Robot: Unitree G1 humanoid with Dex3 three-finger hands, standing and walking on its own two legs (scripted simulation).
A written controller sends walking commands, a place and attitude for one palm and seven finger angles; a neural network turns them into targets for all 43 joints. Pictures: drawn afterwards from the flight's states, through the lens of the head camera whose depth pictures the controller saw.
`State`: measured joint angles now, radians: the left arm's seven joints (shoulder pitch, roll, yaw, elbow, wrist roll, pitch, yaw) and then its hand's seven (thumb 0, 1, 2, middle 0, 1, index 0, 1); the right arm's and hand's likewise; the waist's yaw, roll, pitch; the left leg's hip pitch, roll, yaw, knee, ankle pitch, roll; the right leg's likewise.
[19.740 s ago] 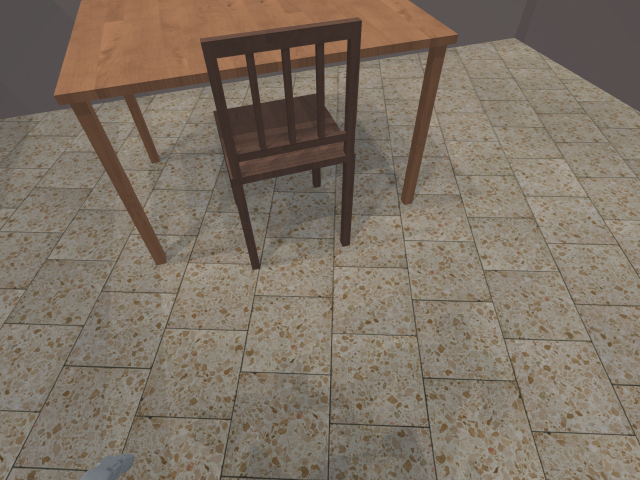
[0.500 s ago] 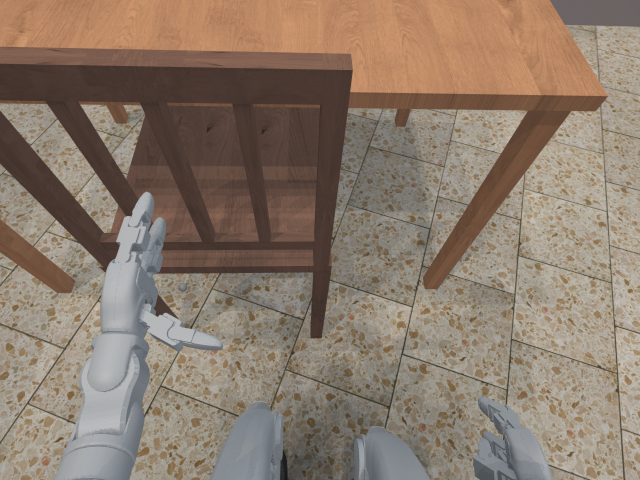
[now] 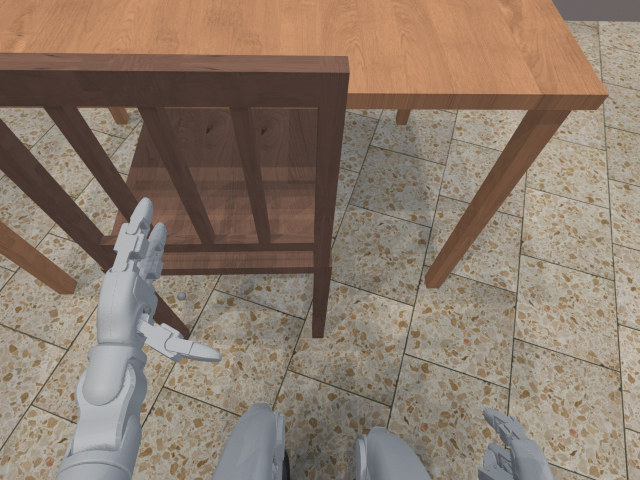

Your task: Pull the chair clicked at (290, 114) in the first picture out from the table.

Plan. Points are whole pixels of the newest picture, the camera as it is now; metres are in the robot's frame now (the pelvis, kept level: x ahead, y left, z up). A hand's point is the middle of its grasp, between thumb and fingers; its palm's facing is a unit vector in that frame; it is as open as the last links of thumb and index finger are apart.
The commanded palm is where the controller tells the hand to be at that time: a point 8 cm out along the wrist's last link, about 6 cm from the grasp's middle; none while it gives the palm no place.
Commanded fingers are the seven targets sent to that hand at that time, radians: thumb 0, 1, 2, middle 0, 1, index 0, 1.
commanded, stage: aim the fingers beside a spindle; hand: left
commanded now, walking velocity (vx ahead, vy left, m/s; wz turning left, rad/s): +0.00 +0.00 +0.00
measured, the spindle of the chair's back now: (185, 185) +0.48 +0.20 +0.04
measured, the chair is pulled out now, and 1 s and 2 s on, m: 0.00 0.00 0.00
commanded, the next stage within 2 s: push the fingers through the gap in 1.74 s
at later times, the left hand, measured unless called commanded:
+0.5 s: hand (194, 299) +0.33 +0.17 +0.01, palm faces +0.01 -1.00 -0.01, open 17.0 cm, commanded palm +0.30 +0.22 +0.02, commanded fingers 0.00 -0.50 0.30 -0.06 -0.08 -0.06 -0.08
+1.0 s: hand (182, 288) +0.33 +0.17 +0.04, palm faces +0.05 -1.00 -0.06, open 16.9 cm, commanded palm +0.30 +0.23 +0.03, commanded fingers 0.00 -0.50 0.30 -0.06 -0.08 -0.06 -0.08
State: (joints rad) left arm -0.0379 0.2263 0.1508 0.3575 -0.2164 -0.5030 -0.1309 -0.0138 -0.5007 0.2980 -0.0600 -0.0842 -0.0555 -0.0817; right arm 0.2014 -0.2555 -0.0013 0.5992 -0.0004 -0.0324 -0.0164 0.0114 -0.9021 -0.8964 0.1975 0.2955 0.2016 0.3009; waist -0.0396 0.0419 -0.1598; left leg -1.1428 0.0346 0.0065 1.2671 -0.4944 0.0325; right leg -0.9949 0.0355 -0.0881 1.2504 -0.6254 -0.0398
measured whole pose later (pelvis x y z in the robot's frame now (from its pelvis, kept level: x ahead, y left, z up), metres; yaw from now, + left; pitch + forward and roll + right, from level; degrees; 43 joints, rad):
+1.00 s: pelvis +0.00 +0.00 +0.00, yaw +0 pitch +21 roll -3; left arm -0.04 0.22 0.14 0.31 -0.17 -0.53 -0.07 -0.01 -0.50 0.30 -0.07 -0.09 -0.06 -0.08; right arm 0.18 -0.24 0.00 0.60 -0.01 -0.03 -0.02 0.01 -0.90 -0.90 0.20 0.30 0.20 0.30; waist -0.05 0.03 -0.16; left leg -1.14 0.04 0.01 1.27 -0.49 0.04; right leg -1.00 0.04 -0.08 1.25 -0.62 -0.03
